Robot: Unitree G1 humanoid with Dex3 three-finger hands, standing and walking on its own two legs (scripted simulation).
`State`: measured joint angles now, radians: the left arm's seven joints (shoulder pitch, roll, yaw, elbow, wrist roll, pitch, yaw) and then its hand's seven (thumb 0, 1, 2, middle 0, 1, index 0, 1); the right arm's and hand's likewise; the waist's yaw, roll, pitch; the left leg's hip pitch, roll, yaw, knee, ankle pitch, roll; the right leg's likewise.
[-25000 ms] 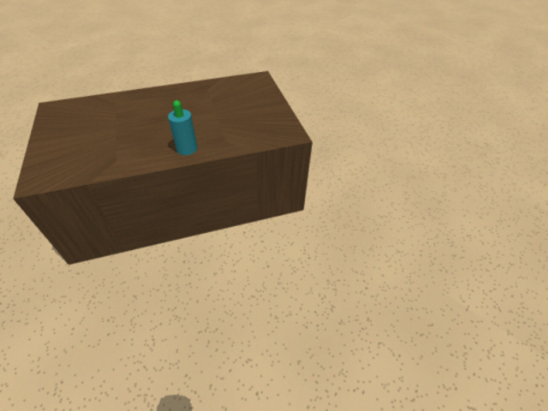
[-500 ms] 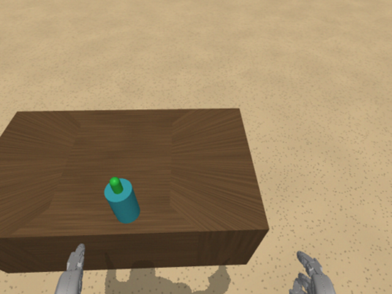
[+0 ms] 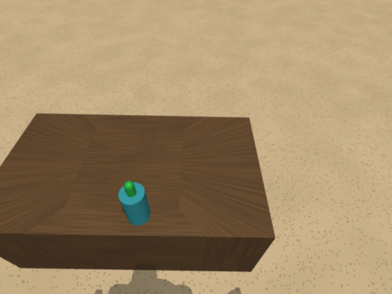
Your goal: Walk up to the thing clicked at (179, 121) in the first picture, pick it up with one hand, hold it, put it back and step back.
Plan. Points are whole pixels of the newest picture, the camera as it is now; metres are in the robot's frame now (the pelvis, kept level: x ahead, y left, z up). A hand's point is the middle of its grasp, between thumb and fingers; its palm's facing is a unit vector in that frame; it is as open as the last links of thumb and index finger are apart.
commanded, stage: stand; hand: left
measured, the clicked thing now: (134, 200) +0.45 +0.21 -0.23
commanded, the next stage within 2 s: none
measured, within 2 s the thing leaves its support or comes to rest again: neither
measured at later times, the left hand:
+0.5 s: hand out of the picture +0.04 +0.25 -0.13, palm faces -0.01 -0.94 -0.35, open 7.4 cm
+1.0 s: hand out of the picture +0.05 +0.24 -0.13, palm faces -0.01 -0.94 -0.34, open 7.4 cm
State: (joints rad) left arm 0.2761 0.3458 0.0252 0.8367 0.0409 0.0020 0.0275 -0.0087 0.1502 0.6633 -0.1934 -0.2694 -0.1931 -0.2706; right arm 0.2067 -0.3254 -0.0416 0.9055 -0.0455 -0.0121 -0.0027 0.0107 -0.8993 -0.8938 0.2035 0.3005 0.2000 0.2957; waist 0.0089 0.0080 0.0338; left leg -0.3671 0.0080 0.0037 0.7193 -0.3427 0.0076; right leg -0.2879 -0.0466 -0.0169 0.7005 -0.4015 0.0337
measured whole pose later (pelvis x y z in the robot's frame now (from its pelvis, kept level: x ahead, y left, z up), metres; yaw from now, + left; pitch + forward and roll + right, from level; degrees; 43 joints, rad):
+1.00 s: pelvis +0.00 -0.01 +0.03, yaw +0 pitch -3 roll +0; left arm 0.14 0.32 0.01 1.17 0.01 -0.01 0.01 0.00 0.90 0.89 -0.21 -0.30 -0.21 -0.30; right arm 0.13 -0.33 -0.01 1.17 -0.01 -0.01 0.00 0.01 -0.90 -0.89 0.20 0.30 0.20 0.30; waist 0.00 0.02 0.06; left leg -0.15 0.01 0.00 0.34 -0.15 -0.01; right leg -0.08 -0.04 -0.03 0.34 -0.21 0.03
